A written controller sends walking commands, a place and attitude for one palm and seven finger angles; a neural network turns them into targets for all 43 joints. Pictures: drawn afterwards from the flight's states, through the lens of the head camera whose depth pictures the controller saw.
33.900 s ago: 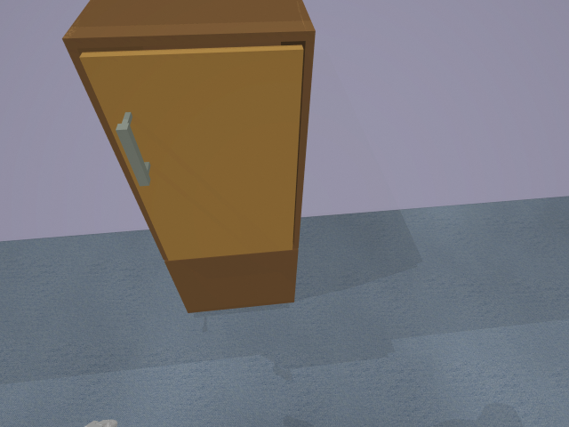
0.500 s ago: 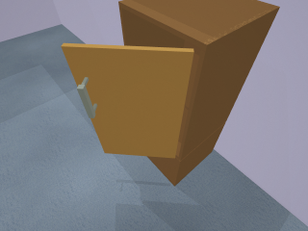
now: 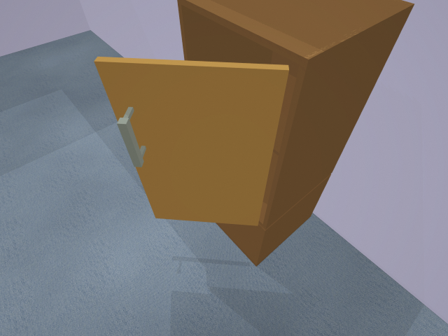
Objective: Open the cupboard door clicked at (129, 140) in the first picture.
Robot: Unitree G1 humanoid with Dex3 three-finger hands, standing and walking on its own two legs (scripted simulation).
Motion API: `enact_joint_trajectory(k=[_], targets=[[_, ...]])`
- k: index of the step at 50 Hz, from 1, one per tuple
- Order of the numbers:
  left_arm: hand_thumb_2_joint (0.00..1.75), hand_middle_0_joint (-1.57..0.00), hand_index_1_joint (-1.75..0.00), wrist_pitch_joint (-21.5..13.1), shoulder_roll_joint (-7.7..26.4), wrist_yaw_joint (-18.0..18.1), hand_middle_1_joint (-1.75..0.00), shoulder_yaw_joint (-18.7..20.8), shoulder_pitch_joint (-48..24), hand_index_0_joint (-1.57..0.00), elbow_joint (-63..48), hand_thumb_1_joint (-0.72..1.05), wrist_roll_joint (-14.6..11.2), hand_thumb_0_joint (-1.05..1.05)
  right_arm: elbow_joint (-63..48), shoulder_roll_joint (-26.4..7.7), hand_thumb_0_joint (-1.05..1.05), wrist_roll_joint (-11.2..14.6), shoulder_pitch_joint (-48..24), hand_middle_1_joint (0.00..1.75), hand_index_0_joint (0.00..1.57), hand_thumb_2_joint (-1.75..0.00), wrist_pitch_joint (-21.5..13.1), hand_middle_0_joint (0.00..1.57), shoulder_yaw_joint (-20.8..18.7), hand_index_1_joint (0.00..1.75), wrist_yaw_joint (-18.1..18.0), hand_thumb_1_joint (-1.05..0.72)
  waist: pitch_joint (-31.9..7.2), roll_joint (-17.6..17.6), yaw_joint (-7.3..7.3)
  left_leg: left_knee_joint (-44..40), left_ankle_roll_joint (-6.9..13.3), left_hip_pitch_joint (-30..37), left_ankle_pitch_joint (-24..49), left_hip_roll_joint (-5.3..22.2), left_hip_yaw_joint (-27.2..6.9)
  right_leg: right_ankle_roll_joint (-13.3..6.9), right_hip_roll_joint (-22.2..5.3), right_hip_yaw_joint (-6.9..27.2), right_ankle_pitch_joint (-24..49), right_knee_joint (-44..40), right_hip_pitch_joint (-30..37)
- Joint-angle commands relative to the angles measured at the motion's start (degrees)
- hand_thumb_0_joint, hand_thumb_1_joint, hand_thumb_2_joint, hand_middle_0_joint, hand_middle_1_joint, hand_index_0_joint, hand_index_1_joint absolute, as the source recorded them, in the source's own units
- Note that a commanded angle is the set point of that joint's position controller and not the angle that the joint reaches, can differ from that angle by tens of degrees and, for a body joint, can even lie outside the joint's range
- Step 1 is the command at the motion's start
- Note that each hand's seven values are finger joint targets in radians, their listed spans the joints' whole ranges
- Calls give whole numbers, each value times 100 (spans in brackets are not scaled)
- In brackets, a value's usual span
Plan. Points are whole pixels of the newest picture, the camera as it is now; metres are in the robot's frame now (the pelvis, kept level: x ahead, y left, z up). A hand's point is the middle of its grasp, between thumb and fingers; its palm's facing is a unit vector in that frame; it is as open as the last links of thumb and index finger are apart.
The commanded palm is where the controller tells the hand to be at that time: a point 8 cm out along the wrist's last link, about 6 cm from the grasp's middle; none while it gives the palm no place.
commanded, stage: raise the hand with hooked fingers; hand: left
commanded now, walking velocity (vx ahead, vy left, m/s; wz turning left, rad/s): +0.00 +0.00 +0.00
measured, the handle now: (134, 138) +0.50 +0.24 +0.04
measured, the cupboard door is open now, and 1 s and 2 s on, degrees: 45 45 45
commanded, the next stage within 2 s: none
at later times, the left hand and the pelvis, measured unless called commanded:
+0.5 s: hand (99, 327) +0.14 +0.22 -0.03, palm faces +0.06 -1.00 -0.04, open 9.4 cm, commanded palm +0.13 +0.27 -0.02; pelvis -0.05 +0.02 -0.08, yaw +4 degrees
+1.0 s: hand (74, 282) +0.19 +0.27 +0.01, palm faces +0.02 -1.00 -0.06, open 12.4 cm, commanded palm +0.17 +0.32 +0.02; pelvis -0.04 +0.03 -0.05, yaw +3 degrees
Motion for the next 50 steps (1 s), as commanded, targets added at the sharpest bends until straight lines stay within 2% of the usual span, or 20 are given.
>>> enact_joint_trajectory(k=[1, 2, 3, 4, 5, 7, 9, 10, 12, 15, 18, 20, 23, 26, 30, 32, 35, 39, 43, 50], targets=[[86, -21, -36, -839, 64, 220, -36, -27, -93, -21, -4172, 81, -640, 0, -1676, -1024, 0, 251, -629, 30, 20, -90, -1397, 20, -205, 30, -260, -90, -785, 240, -240, 103, 272, -253, 1790, -231, -388, 161, -304, 62, 1193, 54, -126], [85, -21, -37, -1163, 372, 81, -37, 303, -536, -21, -4184, 78, -719, 0, -1962, -1185, 0, 189, -689, 30, 20, -90, -1494, 20, -330, 30, -226, -90, -126, -556, -376, 356, 338, -726, 1243, -269, -481, 272, -296, -10, 777, 62, -764], [84, -21, -39, -1533, 482, -136, -39, 532, -455, -21, -3897, 76, -742, 0, -2077, -1296, 0, 80, -556, 30, 20, -90, -1547, 20, -418, 30, -188, -90, -271, -1115, -403, 628, 344, -1075, 828, -321, -457, 331, -286, -56, 201, 184, -1196], [83, -21, -40, -1923, 257, -400, -40, 594, 108, -21, -3402, 74, -815, 0, -2242, -1251, 0, 32, -624, 30, 20, -90, -1596, 20, -467, 30, -140, -90, -196, -1538, -255, 903, 304, -1602, 484, -350, -476, 337, -278, -60, -239, 423, -1507], [82, -21, -42, -2300, 163, -732, -42, 625, 718, -21, -3071, 71, -853, 0, -2499, -1236, 0, 41, -734, 30, 20, -90, -1653, 20, -486, 30, -33, -90, -238, -1057, 21, 1144, 227, -1932, 348, -438, -408, 259, -323, 34, -371, 738, -1569], [80, -22, -45, -3162, -16, -1420, -45, 616, 1234, -22, -3059, 67, -984, 0, -2898, -1183, 0, -16, -854, 30, 20, -90, -1690, 20, -526, 30, 143, -90, -846, -1211, 273, 1735, 135, -2610, 300, -520, -325, 183, -319, 122, -186, 1505, -1608], [78, -22, -48, -3966, 240, -2134, -48, 754, 1091, -22, -3143, 62, -1033, 0, -3182, -1225, 0, -9, -973, 30, 20, -90, -1689, 20, -589, 30, 292, -90, -1131, -1034, 244, 2372, 109, -3233, 206, -576, -306, 146, -385, 367, 61, 2045, -1849], [77, -22, -50, -4131, 630, -2423, -50, 1090, 1065, -22, -3021, 60, -1024, 0, -3283, -1286, 0, 22, -905, 30, 20, -90, -1641, 20, -641, 30, 342, -90, -1343, -781, 298, 2645, 123, -3363, 315, -590, -288, 85, -448, 559, 239, 2267, -1820], [75, -22, -53, -3851, 805, -2668, -53, 1238, 864, -22, -3606, 55, -1237, 0, -3751, -1307, 0, 118, -1115, 30, 20, -90, -1493, 20, -616, 30, 311, -90, -1747, -554, 368, 2805, 198, -3597, 79, -656, -133, 138, -483, 740, -227, 2258, -1824], [72, -23, -57, -3322, 951, -2491, -57, 1213, -266, -23, -4894, 48, -1449, 0, -4140, -1308, 0, 182, -1093, 30, 20, -90, -1333, 20, -526, 30, 171, -90, -1785, -92, 177, 2814, 267, -3590, -458, -579, -282, 165, -350, 689, -1346, 2232, -2330], [69, -24, -62, -3259, 974, -2020, -62, 1076, -557, -24, -6101, 41, -1205, 0, -4125, -1190, 0, 125, -714, 30, 20, -90, -1267, 20, -457, 30, 70, -90, -2157, 446, -37, 2866, 324, -3089, 24, -429, -445, 140, -229, 430, -501, 2438, -2368], [67, -24, -64, -3264, 1021, -1911, -64, 876, -1069, -24, -6454, 36, -1105, 0, -4023, -1220, 0, 65, -607, 30, 20, -90, -1245, 20, -370, 30, 2, -90, -1978, 246, -299, 2969, 346, -3080, 133, -347, -597, 140, -136, 308, -262, 2562, -2590], [64, -24, -69, -3100, 963, -2003, -69, 733, -940, -24, -6100, 29, -1009, 0, -3868, -1225, 0, 103, -596, 30, 20, -90, -1291, 20, -294, 30, -53, -90, -1810, 541, -370, 2879, 314, -3115, -175, -327, -689, 154, -128, 176, -627, 2471, -2813], [61, -25, -74, -2631, 1117, -2205, -74, 878, -734, -25, -5655, 22, -1091, 0, -3858, -1270, 0, 152, -650, 30, 20, -90, -1311, 20, -229, 30, -97, -90, -1812, 442, -265, 2664, 292, -3152, -382, -345, -755, 158, -109, 99, -874, 2317, -2640], [57, -25, -80, -2049, 1427, -2213, -80, 1468, -440, -25, -5286, 13, -1313, 0, -3881, -1226, 0, 190, -799, 30, 20, -90, -1306, 20, -185, 30, -146, -90, -1924, 136, 3, 2332, 265, -3152, -336, -369, -781, 153, -113, 56, -971, 2090, -2099], [55, -26, -82, -2034, 1462, -2153, -82, 1600, -512, -26, -5533, 8, -1368, 0, -3895, -1195, 0, 170, -766, 30, 20, -90, -1338, 20, -168, 30, -141, -90, -2150, 158, 55, 2219, 256, -3032, -184, -369, -748, 174, -153, 32, -851, 2050, -1912], [52, -26, -87, -2147, 1510, -2068, -87, 1706, -614, -26, -5384, 1, -1447, 0, -3821, -1205, 0, 149, -743, 30, 20, -90, -1401, 20, -147, 30, -147, -90, -1800, -86, 52, 2104, 242, -3056, -166, -352, -784, 156, -118, -7, -876, 1973, -1916], [48, -27, -93, -2354, 1470, -2115, -93, 1633, -750, -27, -5285, -8, -1409, 0, -3717, -1270, 0, 166, -555, 30, 20, -90, -1520, 20, -185, 30, -136, -90, -1760, 117, -55, 2016, 245, -2876, -248, -355, -700, 191, -165, 31, -914, 1836, -1979], [44, -28, -99, -2337, 1739, -2286, -99, 1812, -1040, -28, -5089, -17, -1443, 0, -3665, -1369, 0, 200, -453, 30, 20, -90, -1552, 20, -197, 30, -169, -90, -1699, 103, -78, 1917, 255, -2768, -211, -356, -677, 189, -169, 69, -864, 1714, -1839], [37, -29, -110, -2219, 2070, -2418, -110, 2104, -1535, -29, -4991, -34, -1549, 0, -3605, -1428, 0, 186, -368, 30, 20, -90, -1542, 20, -168, 30, -212, -90, -1757, 341, -38, 1778, 244, -2292, 502, -349, -689, 147, -113, 17, 23, 1667, -1453]])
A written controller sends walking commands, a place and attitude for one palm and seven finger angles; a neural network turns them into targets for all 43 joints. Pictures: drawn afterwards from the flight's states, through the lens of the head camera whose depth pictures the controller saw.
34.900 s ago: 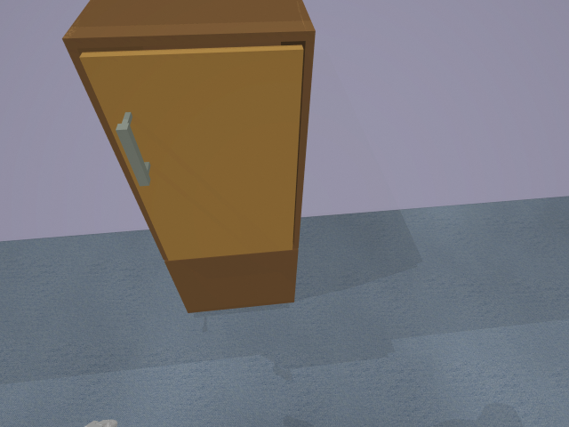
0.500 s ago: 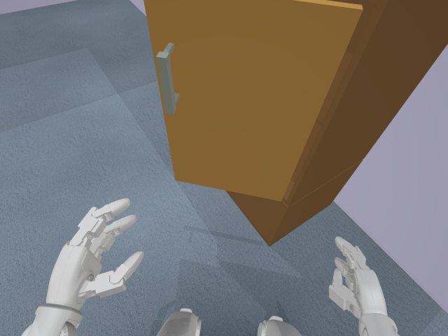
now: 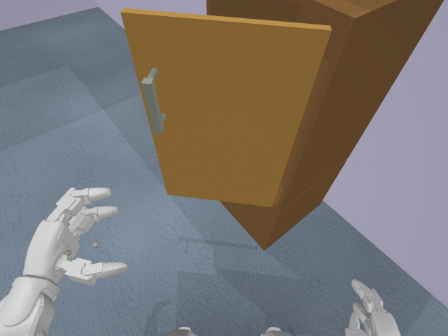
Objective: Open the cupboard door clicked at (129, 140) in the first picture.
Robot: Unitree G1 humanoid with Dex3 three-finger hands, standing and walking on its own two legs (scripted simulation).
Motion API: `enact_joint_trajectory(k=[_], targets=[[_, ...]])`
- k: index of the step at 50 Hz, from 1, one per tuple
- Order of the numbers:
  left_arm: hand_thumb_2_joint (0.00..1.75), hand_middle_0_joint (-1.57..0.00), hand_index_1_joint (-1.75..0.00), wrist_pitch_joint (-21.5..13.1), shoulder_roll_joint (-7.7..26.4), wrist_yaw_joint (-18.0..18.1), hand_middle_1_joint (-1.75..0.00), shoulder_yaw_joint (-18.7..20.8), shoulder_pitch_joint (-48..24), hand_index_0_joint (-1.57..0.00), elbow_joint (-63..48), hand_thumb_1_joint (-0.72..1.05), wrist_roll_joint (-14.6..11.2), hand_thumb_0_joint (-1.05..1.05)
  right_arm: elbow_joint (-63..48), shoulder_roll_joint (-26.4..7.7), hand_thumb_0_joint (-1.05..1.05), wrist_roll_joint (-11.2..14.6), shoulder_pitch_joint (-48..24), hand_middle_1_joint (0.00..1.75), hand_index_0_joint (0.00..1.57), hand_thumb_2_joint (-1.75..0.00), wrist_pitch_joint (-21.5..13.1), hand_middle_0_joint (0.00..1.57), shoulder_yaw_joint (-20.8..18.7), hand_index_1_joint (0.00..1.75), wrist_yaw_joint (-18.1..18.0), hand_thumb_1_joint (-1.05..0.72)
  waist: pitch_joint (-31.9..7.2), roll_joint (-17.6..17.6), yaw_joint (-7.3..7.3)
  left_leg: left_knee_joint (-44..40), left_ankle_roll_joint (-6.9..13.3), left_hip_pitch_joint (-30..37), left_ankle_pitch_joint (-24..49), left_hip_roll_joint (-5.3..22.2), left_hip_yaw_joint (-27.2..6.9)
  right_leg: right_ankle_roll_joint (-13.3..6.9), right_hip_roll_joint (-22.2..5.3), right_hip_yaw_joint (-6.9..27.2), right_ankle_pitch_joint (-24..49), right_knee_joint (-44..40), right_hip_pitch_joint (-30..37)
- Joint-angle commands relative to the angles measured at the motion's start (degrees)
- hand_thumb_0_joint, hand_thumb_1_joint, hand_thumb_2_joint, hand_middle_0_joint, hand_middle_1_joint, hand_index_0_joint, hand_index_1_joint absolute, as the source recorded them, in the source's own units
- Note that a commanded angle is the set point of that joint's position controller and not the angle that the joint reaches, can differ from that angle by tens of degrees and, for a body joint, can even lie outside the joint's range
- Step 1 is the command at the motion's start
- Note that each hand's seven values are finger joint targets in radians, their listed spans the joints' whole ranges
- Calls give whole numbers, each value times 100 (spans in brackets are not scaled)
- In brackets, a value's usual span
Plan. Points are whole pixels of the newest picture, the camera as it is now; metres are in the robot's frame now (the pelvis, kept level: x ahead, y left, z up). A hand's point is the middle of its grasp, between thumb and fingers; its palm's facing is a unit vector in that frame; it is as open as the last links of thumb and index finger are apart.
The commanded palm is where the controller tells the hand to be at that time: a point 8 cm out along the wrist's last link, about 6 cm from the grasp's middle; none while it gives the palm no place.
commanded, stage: raise the hand with hooked fingers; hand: left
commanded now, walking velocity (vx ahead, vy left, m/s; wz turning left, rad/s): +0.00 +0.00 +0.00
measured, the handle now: (156, 102) +0.55 +0.18 +0.09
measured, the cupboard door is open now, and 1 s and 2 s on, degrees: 45 45 45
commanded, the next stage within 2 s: move the hooked fingers beside the handle in 1.04 s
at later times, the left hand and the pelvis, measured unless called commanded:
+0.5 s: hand (66, 198) +0.29 +0.26 +0.11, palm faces +0.00 -1.00 -0.06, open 13.9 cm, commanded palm +0.27 +0.31 +0.11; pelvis +0.01 -0.01 +0.02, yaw +0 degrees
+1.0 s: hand (70, 195) +0.30 +0.26 +0.11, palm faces +0.00 -1.00 -0.03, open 14.0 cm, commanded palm +0.27 +0.31 +0.12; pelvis +0.01 -0.01 +0.02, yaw +0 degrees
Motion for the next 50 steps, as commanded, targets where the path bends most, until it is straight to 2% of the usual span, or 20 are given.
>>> enact_joint_trajectory(k=[1, 4, 9, 13, 16, 18, 21, 25, 27, 29, 30, 31, 34, 35, 37, 39, 41, 44, 47, 50], targets=[[36, -29, -111, -319, 1194, -116, -111, 726, -944, -29, -1074, -36, -191, 0, -849, -698, 0, 23, -291, 30, 20, -90, -331, 20, -177, 30, -41, -90, -1085, 298, 82, -1137, -55, 571, 1550, -161, -329, -83, 244, 232, 949, -762, 1121], [33, -29, -115, -214, 1215, -218, -115, 718, -1161, -29, -947, -43, -183, 0, -836, -699, 0, 47, -320, 30, 20, -90, -312, 20, -162, 30, -51, -90, -998, 560, 78, -1220, -73, 766, 1670, -150, -323, -85, 243, 202, 1085, -824, 1110], [30, -30, -120, 29, 1467, -434, -120, 948, -1573, -30, -539, -50, -258, 0, -814, -724, 0, 54, -343, 30, 20, -90, -242, 20, -124, 30, -94, -90, -972, 278, 69, -1329, -59, 865, 1740, -148, -320, -78, 255, 220, 1268, -995, 1328], [30, -30, -120, 85, 1641, -600, -120, 1066, -2027, -30, -422, -50, -305, 0, -782, -718, 0, 50, -365, 30, 20, -90, -211, 20, -91, 30, -118, -90, -1103, 401, 69, -1396, -57, 1074, 1918, -158, -312, -83, 260, 251, 1477, -1083, 1488], [30, -30, -120, 163, 1772, -725, -120, 1168, -2276, -30, -75, -50, -330, 0, -719, -741, 0, 50, -347, 30, 20, -90, -171, 20, -72, 30, -147, -90, -1046, 208, 40, -1434, -38, 1075, 1991, -153, -293, -85, 270, 268, 1597, -1156, 1588], [30, -30, -120, 190, 1858, -802, -120, 1193, -2477, -30, -11, -50, -320, 0, -702, -740, 0, 63, -346, 30, 20, -90, -160, 20, -76, 30, -164, -90, -1101, 394, 53, -1481, -41, 1185, 1995, -157, -283, -86, 254, 278, 1585, -1203, 1584], [30, -30, -120, 204, 2084, -890, -120, 1345, -2718, -30, 75, -50, -331, 0, -671, -751, 0, 54, -334, 30, 20, -90, -151, 20, -64, 30, -175, -90, -1224, 455, 78, -1536, -35, 1352, 2205, -153, -288, -107, 250, 296, 1768, -1251, 1746], [30, -30, -120, 293, 2275, -1000, -120, 1517, -2938, -30, 577, -50, -387, 0, -653, -791, 0, 63, -324, 30, 20, -90, -102, 20, -61, 30, -203, -90, -971, 166, 89, -1621, -18, 1239, 2038, -161, -260, -97, 242, 334, 1670, -1381, 1770], [30, -30, -120, 319, 2382, -1065, -120, 1589, -3157, -30, 708, -50, -391, 0, -647, -805, 0, 75, -310, 30, 20, -90, -74, 20, -67, 30, -215, -90, -1061, 217, 87, -1675, -10, 1254, 1947, -173, -233, -84, 218, 369, 1588, -1445, 1818], [30, -30, -120, 350, 2114, -1150, -120, 1412, -2968, -30, 898, -50, -418, 0, -678, -795, 0, 80, -292, 30, 20, -90, -77, 20, -81, 30, -203, -90, -1067, 197, 100, -1685, -5, 1267, 2018, -186, -215, -85, 201, 365, 1670, -1453, 1828], [30, -30, -120, 368, 2093, -1191, -120, 1369, -2879, -30, 980, -50, -429, 0, -689, -819, 0, 80, -280, 30, 20, -90, -76, 20, -87, 30, -183, -90, -1012, 30, 108, -1661, 8, 1227, 2046, -175, -205, -88, 204, 402, 1719, -1462, 1853], [30, -30, -120, 375, 2083, -1217, -120, 1374, -2826, -30, 987, -50, -435, 0, -693, -817, 0, 86, -265, 30, 20, -90, -70, 20, -106, 30, -167, -90, -1071, 99, 116, -1657, 9, 1216, 2021, -191, -168, -73, 187, 427, 1716, -1467, 1864], [30, -30, -120, 322, 2168, -1166, -120, 1427, -2916, -30, 849, -50, -415, 0, -730, -825, 0, 88, -293, 30, 20, -90, -53, 20, -124, 30, -139, -90, -958, 142, 109, -1687, 10, 1129, 1791, -196, -163, -70, 175, 461, 1411, -1537, 1759], [30, -30, -120, 277, 2313, -1119, -120, 1505, -2978, -30, 765, -50, -395, 0, -723, -837, 0, 70, -287, 30, 20, -90, -48, 20, -121, 30, -127, -90, -967, 167, 126, -1670, 12, 1147, 1791, -176, -159, -89, 178, 495, 1373, -1528, 1787], [30, -30, -120, 156, 2455, -1021, -120, 1689, -3030, -30, 513, -50, -373, 0, -756, -804, 0, 50, -287, 30, 20, -90, -63, 20, -128, 30, -127, -90, -1303, 439, 181, -1705, 10, 1287, 1897, -192, -159, -97, 179, 491, 1464, -1485, 1947], [30, -30, -120, 82, 2395, -930, -120, 1694, -2940, -30, 433, -50, -358, 0, -753, -780, 0, 44, -262, 30, 20, -90, -81, 20, -133, 30, -139, -90, -1287, 433, 172, -1733, 1, 1326, 1986, -179, -170, -91, 194, 424, 1554, -1455, 1939], [30, -30, -120, 59, 2385, -899, -120, 1677, -2967, -30, 518, -50, -349, 0, -716, -781, 0, 36, -255, 30, 20, -90, -75, 20, -118, 30, -150, -90, -1154, 291, 122, -1740, 14, 1245, 1874, -173, -155, -72, 200, 467, 1488, -1498, 1935], [30, -30, -120, 93, 2210, -929, -120, 1457, -3144, -30, 621, -50, -316, 0, -692, -785, 0, 71, -306, 30, 20, -90, -82, 20, -101, 30, -191, -90, -868, 489, 54, -1817, 6, 1243, 1548, -172, -186, -81, 202, 431, 1110, -1571, 1666], [30, -30, -120, 138, 2271, -974, -120, 1488, -3125, -30, 696, -50, -303, 0, -695, -787, 0, 69, -303, 30, 20, -90, -87, 20, -91, 30, -215, -90, -973, 438, 76, -1813, 14, 1262, 1520, -180, -179, -82, 196, 461, 1075, -1590, 1751], [30, -30, -120, 149, 2281, -1039, -120, 1517, -3048, -30, 784, -50, -364, 0, -684, -804, 0, 59, -295, 30, 20, -90, -104, 20, -95, 30, -218, -90, -970, 136, 65, -1756, 22, 1233, 1637, -163, -190, -71, 201, 481, 1223, -1580, 1808]])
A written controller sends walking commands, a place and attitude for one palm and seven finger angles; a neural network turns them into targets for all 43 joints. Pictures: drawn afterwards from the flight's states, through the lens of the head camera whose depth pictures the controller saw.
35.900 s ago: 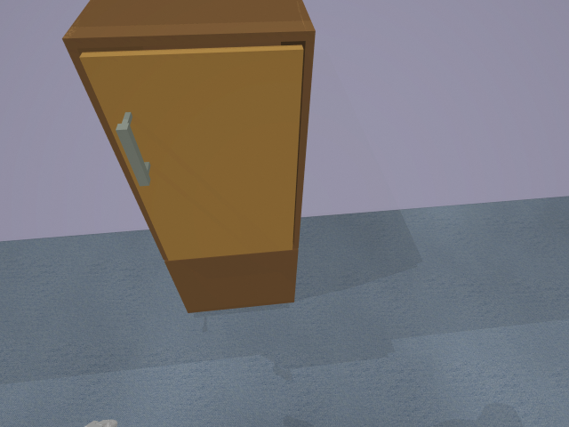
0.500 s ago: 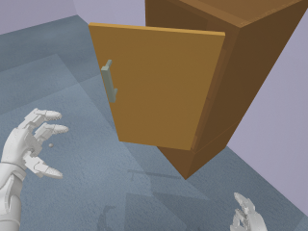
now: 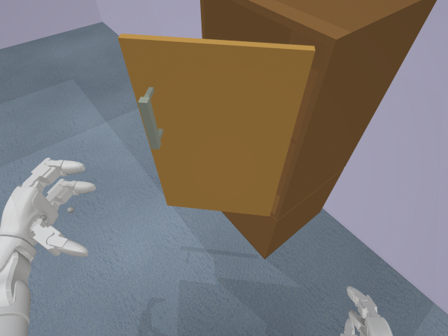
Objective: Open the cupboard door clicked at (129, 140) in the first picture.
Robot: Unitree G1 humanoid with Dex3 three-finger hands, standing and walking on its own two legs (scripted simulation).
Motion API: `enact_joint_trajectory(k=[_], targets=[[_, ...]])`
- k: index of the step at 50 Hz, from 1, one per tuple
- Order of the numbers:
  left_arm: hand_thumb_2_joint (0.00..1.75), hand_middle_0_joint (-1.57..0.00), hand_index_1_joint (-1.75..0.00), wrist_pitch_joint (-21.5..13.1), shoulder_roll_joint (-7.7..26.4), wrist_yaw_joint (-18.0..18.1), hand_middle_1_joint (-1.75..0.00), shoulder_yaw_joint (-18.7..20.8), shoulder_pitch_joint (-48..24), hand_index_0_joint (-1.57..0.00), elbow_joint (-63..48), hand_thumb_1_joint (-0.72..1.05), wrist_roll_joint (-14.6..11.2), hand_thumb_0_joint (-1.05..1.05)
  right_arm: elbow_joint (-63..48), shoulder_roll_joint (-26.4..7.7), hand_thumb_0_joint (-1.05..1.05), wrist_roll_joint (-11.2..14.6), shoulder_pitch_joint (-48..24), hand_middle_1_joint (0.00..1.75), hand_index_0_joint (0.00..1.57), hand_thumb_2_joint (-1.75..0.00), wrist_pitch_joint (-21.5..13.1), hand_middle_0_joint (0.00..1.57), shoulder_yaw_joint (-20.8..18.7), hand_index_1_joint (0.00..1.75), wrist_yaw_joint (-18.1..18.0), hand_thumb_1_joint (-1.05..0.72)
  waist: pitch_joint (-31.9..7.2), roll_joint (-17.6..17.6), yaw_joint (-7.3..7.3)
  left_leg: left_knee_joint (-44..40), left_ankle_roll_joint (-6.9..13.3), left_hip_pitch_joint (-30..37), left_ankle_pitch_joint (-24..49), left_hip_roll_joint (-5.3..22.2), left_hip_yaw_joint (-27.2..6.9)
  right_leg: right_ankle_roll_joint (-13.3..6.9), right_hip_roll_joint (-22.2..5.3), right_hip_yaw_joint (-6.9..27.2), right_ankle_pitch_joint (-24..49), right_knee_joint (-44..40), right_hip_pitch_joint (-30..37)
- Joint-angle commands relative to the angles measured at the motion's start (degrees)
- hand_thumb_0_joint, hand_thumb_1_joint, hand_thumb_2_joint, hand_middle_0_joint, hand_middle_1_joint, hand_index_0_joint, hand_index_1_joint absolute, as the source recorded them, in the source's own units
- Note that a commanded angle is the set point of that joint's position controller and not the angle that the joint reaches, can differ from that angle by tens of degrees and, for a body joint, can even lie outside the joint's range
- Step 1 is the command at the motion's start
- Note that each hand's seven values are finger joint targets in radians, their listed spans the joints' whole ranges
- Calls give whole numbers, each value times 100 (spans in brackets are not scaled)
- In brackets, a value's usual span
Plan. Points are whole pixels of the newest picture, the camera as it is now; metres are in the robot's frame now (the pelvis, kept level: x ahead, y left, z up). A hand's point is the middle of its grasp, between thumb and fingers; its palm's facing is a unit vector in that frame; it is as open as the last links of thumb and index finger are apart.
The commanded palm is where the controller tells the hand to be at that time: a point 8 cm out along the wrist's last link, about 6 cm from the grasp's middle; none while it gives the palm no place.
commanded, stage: raise the hand with hooked fingers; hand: left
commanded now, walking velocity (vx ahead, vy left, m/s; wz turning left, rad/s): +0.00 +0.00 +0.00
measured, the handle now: (153, 119) +0.54 +0.20 +0.07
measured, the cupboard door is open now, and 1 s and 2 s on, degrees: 45 45 45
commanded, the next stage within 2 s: move the hooked fingers beside the handle in 0.04 s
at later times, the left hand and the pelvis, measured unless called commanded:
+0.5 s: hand (86, 185) +0.34 +0.27 +0.09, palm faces -0.03 -1.00 -0.01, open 14.0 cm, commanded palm +0.31 +0.31 +0.09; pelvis +0.00 +0.00 +0.00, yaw +0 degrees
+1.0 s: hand (102, 160) +0.40 +0.26 +0.09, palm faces -0.04 -1.00 -0.02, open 14.0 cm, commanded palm +0.38 +0.31 +0.08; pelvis +0.00 +0.00 -0.01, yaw -1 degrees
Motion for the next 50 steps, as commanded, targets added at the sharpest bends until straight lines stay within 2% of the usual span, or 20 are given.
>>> enact_joint_trajectory(k=[1, 2, 4, 7, 10, 15, 20, 22, 24, 25, 27, 28, 30, 32, 37, 40, 43, 45, 47, 50], targets=[[30, -30, -120, -376, 1594, -97, -120, 498, -1335, -30, -1207, -50, -203, 0, -779, -839, 0, 34, -277, 30, 20, -90, -352, 20, -306, 30, -65, -90, -1283, 214, 3, -644, 117, 265, 1288, -208, -241, 7, 102, 420, 969, -548, 892], [30, -30, -120, -389, 1646, -97, -120, 545, -1346, -30, -1252, -50, -197, 0, -782, -830, 0, 27, -280, 30, 20, -90, -364, 20, -311, 30, -65, -90, -1331, 398, 29, -641, 104, 323, 1351, -208, -232, -3, 95, 413, 1044, -526, 901], [30, -30, -120, -371, 1562, -102, -120, 500, -1317, -30, -1141, -50, -211, 0, -773, -830, 0, 29, -265, 30, 20, -90, -366, 20, -307, 30, -68, -90, -1271, 139, -11, -643, 106, 283, 1325, -203, -250, 17, 107, 376, 1037, -528, 839], [30, -30, -120, -343, 1590, -122, -120, 512, -1361, -30, -996, -50, -200, 0, -767, -837, 0, 26, -285, 30, 20, -90, -356, 20, -293, 30, -59, -90, -1145, 223, 4, -639, 91, 195, 1253, -208, -241, 2, 98, 395, 964, -522, 799], [30, -30, -120, -358, 1621, -104, -120, 361, -2031, -30, -924, -50, -139, 0, -696, -856, 0, 26, -267, 30, 20, -90, -324, 20, -282, 30, -99, -90, -1000, 184, -139, -616, 99, 171, 1021, -196, -258, 7, 104, 414, 688, -556, 563], [30, -30, -120, -467, 1570, -68, -120, 83, -2770, -30, -751, -50, 6, 0, -607, -857, 0, 20, -172, 30, 20, -90, -313, 20, -284, 30, -143, -90, -1335, 417, -209, -599, 91, 368, 1093, -192, -308, -22, 100, 382, 736, -474, 501], [30, -30, -120, -406, 1813, -2, -120, 308, -2803, -30, -96, -50, 76, 0, -566, -903, 0, 6, -50, 30, 20, -90, -206, 20, -288, 30, -102, -90, -1375, 224, -134, -587, 66, 180, 1265, -190, -322, -40, 93, 351, 939, -397, 576], [30, -30, -120, -423, 1873, 25, -120, 394, -2727, -30, -60, -50, 114, 0, -628, -896, 0, -1, -15, 30, 20, -90, -156, 20, -302, 30, -62, -90, -1621, 261, -67, -577, 63, 176, 1501, -202, -304, -35, 86, 346, 1203, -324, 724], [30, -30, -120, -430, 1724, 44, -120, 299, -2708, -30, -59, -50, 100, 0, -676, -871, 0, 7, -4, 30, 20, -90, -119, 20, -309, 30, -26, -90, -1596, 349, -76, -570, 51, 189, 1555, -199, -267, -24, 87, 344, 1273, -320, 660], [30, -30, -120, -450, 1821, 62, -120, 382, -2673, -30, -16, -50, 97, 0, -674, -896, 0, -10, 47, 30, 20, -90, -89, 20, -316, 30, -12, -90, -1636, 187, -40, -547, 59, 148, 1669, -182, -278, -40, 102, 347, 1386, -283, 770], [30, -30, -120, -511, 1793, 98, -120, 369, -2726, -30, -145, -50, 121, 0, -703, -879, 0, -1, 74, 30, 20, -90, -49, 20, -340, 30, 18, -90, -1759, 449, -35, -564, 44, 236, 1742, -187, -267, -35, 108, 341, 1420, -264, 727], [30, -30, -120, -511, 1725, 124, -120, 324, -2682, -30, -149, -50, 142, 0, -722, -869, 0, -2, 90, 30, 20, -90, -32, 20, -343, 30, 26, -90, -1729, 439, -61, -568, 44, 258, 1768, -177, -269, -31, 112, 321, 1424, -262, 669], [30, -30, -120, -518, 1705, 175, -120, 253, -3047, -30, 43, -50, 129, 0, -648, -903, 0, -1, 150, 30, 20, -90, 32, 20, -347, 30, 19, -90, -1538, 18, -196, -548, 76, 118, 1524, -157, -262, -1, 133, 347, 1296, -323, 595], [30, -30, -120, -555, 1954, 187, -120, 450, -3166, -30, 151, -50, 184, 0, -608, -934, 0, -3, 214, 30, 20, -90, 86, 20, -363, 30, 12, -90, -1680, 213, -163, -565, 73, 64, 1465, -183, -235, -2, 118, 385, 1274, -311, 678], [30, -30, -120, -678, 1890, 188, -120, 264, -3661, -30, 278, -50, 282, 0, -560, -913, 0, -17, 302, 30, 20, -90, 191, 20, -359, 30, 18, -90, -1819, 423, -239, -516, 83, 154, 1509, -187, -232, -14, 135, 415, 1318, -283, 618], [30, -30, -120, -687, 2109, 148, -120, 396, -3813, -30, 895, -50, 267, 0, -470, -977, 0, -14, 382, 30, 20, -90, 294, 20, -338, 30, 9, -90, -1565, -26, -302, -477, 113, -165, 1286, -170, -208, 6, 133, 453, 1221, -316, 610], [30, -30, -120, -760, 2209, 85, -120, 338, -4331, -30, 1129, -50, 383, 0, -431, -976, 0, -11, 436, 30, 20, -90, 361, 20, -348, 30, 10, -90, -1718, 336, -340, -416, 113, -186, 1293, -197, -197, 1, 116, 495, 1236, -254, 528], [30, -30, -120, -815, 2246, 34, -120, 300, -4407, -30, 1227, -50, 393, 0, -465, -1001, 0, -20, 508, 30, 20, -90, 416, 20, -356, 30, 31, -90, -1891, 251, -340, -352, 116, -113, 1446, -175, -209, -20, 142, 476, 1374, -176, 550], [30, -30, -120, -889, 2133, 6, -120, 201, -4597, -30, 1216, -50, 403, 0, -462, -970, 0, -23, 519, 30, 20, -90, 451, 20, -367, 30, 58, -90, -2032, 462, -347, -319, 108, -14, 1556, -183, -219, -18, 155, 468, 1464, -147, 487], [30, -30, -120, -859, 2318, -8, -120, 414, -4396, -30, 1509, -50, 351, 0, -457, -1015, 0, -36, 630, 30, 20, -90, 542, 20, -381, 30, 92, -90, -2124, 291, -292, -242, 114, -93, 1879, -168, -198, -31, 167, 461, 1815, -70, 602]])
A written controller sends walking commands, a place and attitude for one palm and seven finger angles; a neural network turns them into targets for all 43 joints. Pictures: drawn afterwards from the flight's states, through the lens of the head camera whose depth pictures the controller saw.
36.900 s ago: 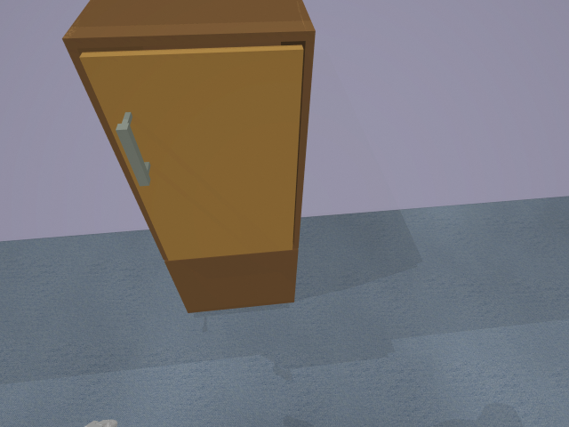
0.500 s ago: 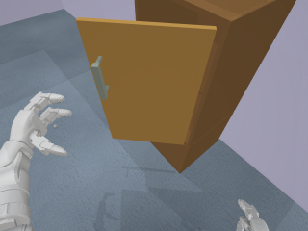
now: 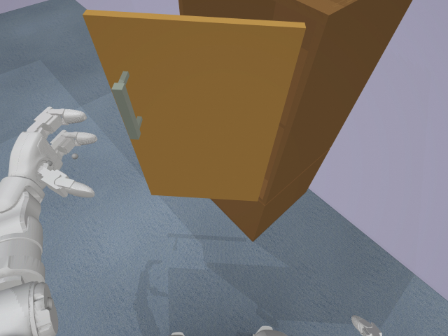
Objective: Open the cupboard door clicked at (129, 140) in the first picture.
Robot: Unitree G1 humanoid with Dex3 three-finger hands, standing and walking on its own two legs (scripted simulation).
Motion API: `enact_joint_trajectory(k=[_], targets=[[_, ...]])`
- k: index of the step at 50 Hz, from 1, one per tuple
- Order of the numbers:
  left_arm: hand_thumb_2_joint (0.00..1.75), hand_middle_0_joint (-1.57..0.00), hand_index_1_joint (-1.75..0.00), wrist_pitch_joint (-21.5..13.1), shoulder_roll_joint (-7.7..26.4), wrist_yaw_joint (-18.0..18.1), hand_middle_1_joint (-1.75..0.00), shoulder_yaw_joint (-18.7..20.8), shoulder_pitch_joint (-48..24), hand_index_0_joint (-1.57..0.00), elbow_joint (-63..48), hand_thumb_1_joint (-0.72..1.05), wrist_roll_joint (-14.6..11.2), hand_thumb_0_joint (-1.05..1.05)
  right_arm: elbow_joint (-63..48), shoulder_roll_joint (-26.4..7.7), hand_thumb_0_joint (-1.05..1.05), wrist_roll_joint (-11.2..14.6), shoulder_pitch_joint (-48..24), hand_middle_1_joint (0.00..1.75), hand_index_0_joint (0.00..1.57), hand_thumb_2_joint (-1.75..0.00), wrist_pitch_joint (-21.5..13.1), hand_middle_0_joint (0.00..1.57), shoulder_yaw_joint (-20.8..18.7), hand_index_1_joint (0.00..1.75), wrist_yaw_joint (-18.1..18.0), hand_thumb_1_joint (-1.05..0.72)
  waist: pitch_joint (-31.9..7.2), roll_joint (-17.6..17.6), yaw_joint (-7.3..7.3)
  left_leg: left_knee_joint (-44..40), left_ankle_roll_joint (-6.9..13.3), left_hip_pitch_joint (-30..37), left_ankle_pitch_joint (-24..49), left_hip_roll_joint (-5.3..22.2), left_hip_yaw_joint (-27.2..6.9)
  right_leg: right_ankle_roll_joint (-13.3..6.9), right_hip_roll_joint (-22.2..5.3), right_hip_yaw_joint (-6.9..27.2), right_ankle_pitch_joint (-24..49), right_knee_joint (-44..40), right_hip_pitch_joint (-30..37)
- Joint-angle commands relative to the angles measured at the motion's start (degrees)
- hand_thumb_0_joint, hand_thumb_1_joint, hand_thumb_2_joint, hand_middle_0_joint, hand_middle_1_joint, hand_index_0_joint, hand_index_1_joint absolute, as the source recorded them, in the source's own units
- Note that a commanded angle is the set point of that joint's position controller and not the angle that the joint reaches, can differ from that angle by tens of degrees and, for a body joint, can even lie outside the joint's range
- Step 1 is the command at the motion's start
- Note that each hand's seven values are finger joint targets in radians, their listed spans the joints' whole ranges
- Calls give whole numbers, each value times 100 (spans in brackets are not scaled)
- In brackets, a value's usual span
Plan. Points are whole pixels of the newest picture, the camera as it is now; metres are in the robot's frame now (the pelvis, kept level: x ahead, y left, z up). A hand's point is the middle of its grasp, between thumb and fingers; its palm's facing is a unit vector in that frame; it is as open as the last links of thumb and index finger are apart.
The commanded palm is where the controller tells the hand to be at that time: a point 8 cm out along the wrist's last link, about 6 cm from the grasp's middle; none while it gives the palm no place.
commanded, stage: move the hooked fingers beside the handle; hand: left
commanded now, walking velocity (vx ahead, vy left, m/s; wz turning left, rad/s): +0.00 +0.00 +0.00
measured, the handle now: (130, 107) +0.54 +0.20 +0.07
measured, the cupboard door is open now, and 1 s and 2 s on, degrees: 45 45 45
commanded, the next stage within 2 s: slide the fingers in behind the handle in 1.54 s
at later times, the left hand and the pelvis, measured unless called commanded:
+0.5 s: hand (82, 131) +0.46 +0.27 +0.09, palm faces -0.05 -1.00 +0.01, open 14.0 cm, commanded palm +0.44 +0.32 +0.08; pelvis +0.00 +0.01 -0.01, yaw -1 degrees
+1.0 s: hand (88, 121) +0.49 +0.27 +0.08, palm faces -0.05 -1.00 +0.01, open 14.0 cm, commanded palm +0.47 +0.31 +0.08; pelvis +0.01 +0.02 -0.01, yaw -2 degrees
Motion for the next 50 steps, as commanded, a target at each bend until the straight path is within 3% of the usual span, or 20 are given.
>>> enact_joint_trajectory(k=[1, 4, 6, 8, 11, 14, 18, 20, 25, 27, 28, 32, 34, 35, 37, 41, 42, 44, 46, 50], targets=[[30, -30, -120, -363, 1835, -98, -120, 475, -1919, -30, -850, -50, -164, 0, -568, -955, 0, 22, 368, 30, 20, -90, -92, 20, -343, 30, -16, -90, -2002, 301, 28, -503, 94, 521, 1920, -198, -248, -16, 141, 393, 1861, -300, 1347], [30, -30, -120, -324, 2001, -58, -120, 497, -2248, -30, -524, -50, -47, 0, -580, -993, 0, 25, 396, 30, 20, -90, 10, 20, -338, 30, 1, -90, -1669, 151, -58, -523, 115, 187, 1462, -196, -236, 15, 123, 409, 1474, -351, 1141], [30, -30, -120, -401, 2245, -66, -120, 606, -2582, -30, -431, -50, 5, 0, -578, -1006, 0, 7, 455, 30, 20, -90, 75, 20, -331, 30, -2, -90, -1833, 277, -72, -454, 127, 162, 1444, -209, -221, 0, 135, 467, 1455, -302, 1185], [30, -30, -120, -520, 2284, -78, -120, 500, -3062, -30, -450, -50, 74, 0, -533, -998, 0, 8, 490, 30, 20, -90, 111, 20, -330, 30, -18, -90, -1922, 413, -204, -382, 136, 169, 1350, -199, -229, 18, 140, 493, 1340, -286, 1052], [30, -30, -120, -658, 2361, -169, -120, 526, -3219, -30, -389, -50, 56, 0, -471, -1007, 0, -13, 596, 30, 20, -90, 170, 20, -339, 30, -24, -90, -2286, 590, -197, -272, 135, 326, 1634, -188, -252, -13, 172, 496, 1581, -185, 1079], [30, -30, -120, -541, 2293, -220, -120, 404, -3425, -30, 113, -50, 95, 0, -364, -1050, 0, -17, 678, 30, 20, -90, 227, 20, -327, 30, -29, -90, -2071, 464, -338, -242, 136, 148, 1439, -165, -294, 10, 173, 451, 1346, -203, 789], [30, -30, -120, -453, 2581, -243, -120, 543, -3458, -30, 281, -50, 203, 0, -391, -1077, 0, -38, 815, 30, 20, -90, 340, 20, -333, 30, -5, -90, -2310, 553, -282, -161, 139, 124, 1662, -164, -306, 6, 189, 436, 1521, -93, 779], [30, -30, -120, -504, 2456, -218, -120, 406, -3728, -30, 123, -50, 201, 0, -420, -1059, 0, -56, 861, 30, 20, -90, 387, 20, -329, 30, 18, -90, -2355, 783, -323, -143, 114, 315, 1894, -144, -351, -38, 223, 357, 1544, -10, 596], [30, -30, -120, -458, 2736, -97, -120, 535, -4083, -30, 526, -50, 294, 0, -386, -1128, 0, -75, 1010, 30, 20, -90, 513, 20, -316, 30, 32, -90, -2207, 499, -471, -96, 140, 30, 1573, -112, -377, -8, 257, 362, 1255, -34, 423], [30, -30, -120, -477, 2931, -61, -120, 645, -4063, -30, 504, -50, 422, 0, -391, -1123, 0, -95, 1090, 30, 20, -90, 560, 20, -320, 30, 55, -90, -2452, 792, -379, -68, 113, 149, 1787, -119, -400, -20, 250, 359, 1367, 27, 456], [30, -30, -120, -487, 2760, -53, -120, 508, -4107, -30, 405, -50, 434, 0, -403, -1106, 0, -107, 1116, 30, 20, -90, 579, 20, -325, 30, 71, -90, -2557, 781, -449, -44, 119, 247, 1911, -103, -393, 2, 256, 356, 1447, 31, 413], [30, -30, -120, -527, 2851, -61, -120, 590, -4242, -30, 355, -50, 440, 0, -373, -1121, 0, -133, 1233, 30, 20, -90, 691, 20, -339, 30, 109, -90, -2785, 1095, -431, 39, 55, 621, 2415, -54, -466, -22, 296, 297, 1572, 90, 196], [30, -30, -120, -449, 2727, -37, -120, 535, -4177, -30, 614, -50, 434, 0, -348, -1123, 0, -140, 1270, 30, 20, -90, 732, 20, -340, 30, 132, -90, -2505, 770, -513, 46, 81, 443, 2255, -34, -458, 2, 315, 263, 1500, 46, 105], [30, -30, -120, -446, 2868, -37, -120, 603, -4275, -30, 662, -50, 414, 0, -354, -1151, 0, -138, 1300, 30, 20, -90, 761, 20, -321, 30, 110, -90, -2432, 726, -506, 34, 75, 393, 2332, -32, -498, -29, 326, 243, 1535, 83, 130], [30, -30, -120, -371, 2751, -11, -120, 447, -4389, -30, 749, -50, 513, 0, -355, -1140, 0, -145, 1319, 30, 20, -90, 796, 20, -310, 30, 127, -90, -2376, 842, -573, 38, 89, 319, 2186, -42, -456, 3, 313, 269, 1479, 45, 35], [30, -30, -120, -463, 2969, 4, -120, 665, -4142, -30, 497, -50, 522, 0, -440, -1143, 0, -171, 1397, 30, 20, -90, 878, 20, -338, 30, 156, -90, -2748, 906, -451, 84, 56, 491, 2580, -28, -471, -17, 327, 252, 1696, 140, 192], [30, -30, -120, -500, 2803, -16, -120, 590, -4086, -30, 335, -50, 507, 0, -474, -1114, 0, -178, 1384, 30, 20, -90, 891, 20, -350, 30, 186, -90, -2900, 1130, -415, 102, 28, 697, 2797, -18, -477, -21, 331, 244, 1732, 149, 132], [30, -30, -120, -504, 2828, -5, -120, 716, -3840, -30, 316, -50, 423, 0, -491, -1124, 0, -175, 1364, 30, 20, -90, 922, 20, -373, 30, 215, -90, -2799, 922, -386, 107, 24, 686, 2860, 12, -482, -13, 352, 218, 1744, 126, 141], [30, -30, -120, -497, 2706, -33, -120, 647, -3839, -30, 147, -50, 359, 0, -511, -1109, 0, -161, 1350, 30, 20, -90, 961, 20, -378, 30, 232, -90, -2833, 1030, -376, 113, 7, 837, 3090, 23, -499, -18, 365, 200, 1802, 137, 86], [30, -30, -120, -455, 2536, 45, -120, 503, -4017, -30, 156, -50, 357, 0, -516, -1102, 0, -154, 1307, 30, 20, -90, 976, 20, -367, 30, 203, -90, -2467, 843, -483, 67, 59, 597, 2657, -5, -471, -15, 361, 198, 1649, 103, 29]])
